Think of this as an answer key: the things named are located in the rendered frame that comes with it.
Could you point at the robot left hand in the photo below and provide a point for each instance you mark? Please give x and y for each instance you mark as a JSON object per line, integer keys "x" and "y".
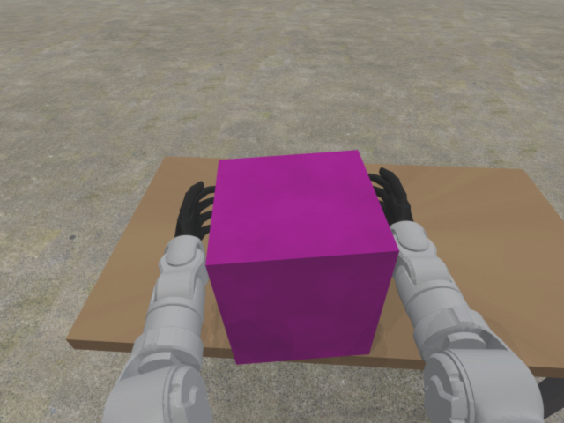
{"x": 190, "y": 220}

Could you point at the table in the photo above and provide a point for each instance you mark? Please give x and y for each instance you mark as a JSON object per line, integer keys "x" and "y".
{"x": 501, "y": 240}

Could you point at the left robot forearm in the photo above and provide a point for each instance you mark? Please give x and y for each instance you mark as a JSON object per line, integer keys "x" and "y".
{"x": 175, "y": 315}

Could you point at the left robot upper arm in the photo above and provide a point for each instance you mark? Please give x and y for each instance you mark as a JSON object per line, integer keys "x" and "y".
{"x": 174, "y": 394}

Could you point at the right robot forearm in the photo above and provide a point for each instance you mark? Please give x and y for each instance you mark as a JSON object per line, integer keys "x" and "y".
{"x": 440, "y": 316}

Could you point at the carton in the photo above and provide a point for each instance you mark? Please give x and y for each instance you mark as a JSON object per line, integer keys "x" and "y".
{"x": 300, "y": 256}

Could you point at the robot right hand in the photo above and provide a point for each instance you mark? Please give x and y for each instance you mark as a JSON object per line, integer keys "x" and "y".
{"x": 394, "y": 205}

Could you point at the right robot upper arm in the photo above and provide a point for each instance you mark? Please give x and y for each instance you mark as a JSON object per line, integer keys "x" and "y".
{"x": 480, "y": 386}

